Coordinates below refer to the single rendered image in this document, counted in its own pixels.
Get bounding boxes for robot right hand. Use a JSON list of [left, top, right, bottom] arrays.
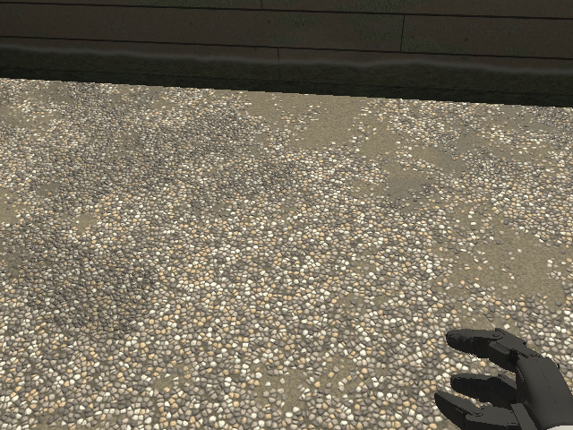
[[434, 328, 573, 430]]

